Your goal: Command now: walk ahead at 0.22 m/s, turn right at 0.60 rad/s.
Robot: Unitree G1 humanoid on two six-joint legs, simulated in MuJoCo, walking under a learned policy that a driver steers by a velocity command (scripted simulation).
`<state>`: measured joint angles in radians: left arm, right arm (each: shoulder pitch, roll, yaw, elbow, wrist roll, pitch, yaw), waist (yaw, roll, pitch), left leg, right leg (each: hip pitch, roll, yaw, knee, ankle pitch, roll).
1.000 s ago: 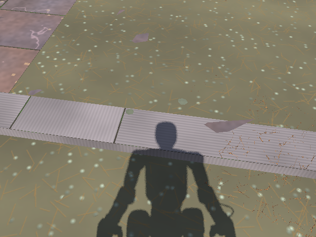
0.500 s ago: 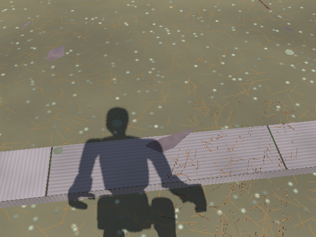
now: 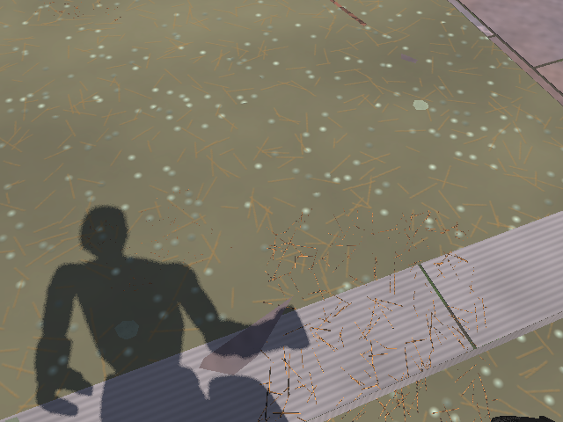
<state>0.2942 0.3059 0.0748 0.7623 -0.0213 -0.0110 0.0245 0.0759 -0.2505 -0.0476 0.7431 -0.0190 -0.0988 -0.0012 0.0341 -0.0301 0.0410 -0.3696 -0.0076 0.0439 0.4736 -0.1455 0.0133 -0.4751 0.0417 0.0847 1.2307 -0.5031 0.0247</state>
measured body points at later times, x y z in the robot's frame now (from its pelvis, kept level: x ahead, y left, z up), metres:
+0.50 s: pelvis +0.11 -0.04 +0.00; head +0.13 -0.06 +0.45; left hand +0.33 +0.18 -0.08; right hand +0.18 -0.33 -0.13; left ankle +0.09 +0.11 -0.68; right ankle +0.13 -0.15 -0.73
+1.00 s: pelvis +0.22 +0.01 +0.02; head +0.24 +0.05 +0.46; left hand +0.38 +0.29 -0.09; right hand +0.25 -0.26 -0.09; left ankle +0.09 +0.08 -0.73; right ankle +0.36 -0.16 -0.66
